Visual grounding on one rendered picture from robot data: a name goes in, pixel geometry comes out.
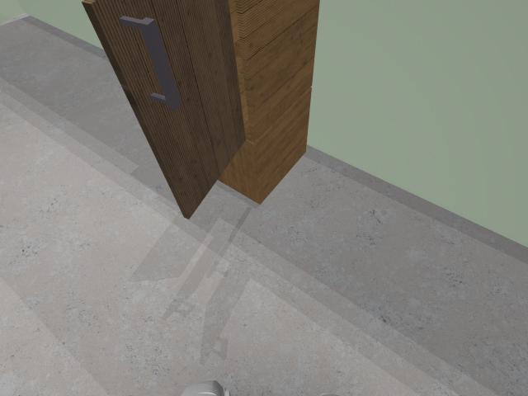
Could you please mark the handle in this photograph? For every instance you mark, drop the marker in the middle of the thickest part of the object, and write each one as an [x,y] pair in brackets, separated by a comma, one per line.
[158,56]

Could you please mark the cupboard door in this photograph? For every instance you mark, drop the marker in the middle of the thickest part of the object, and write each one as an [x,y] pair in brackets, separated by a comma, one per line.
[195,143]

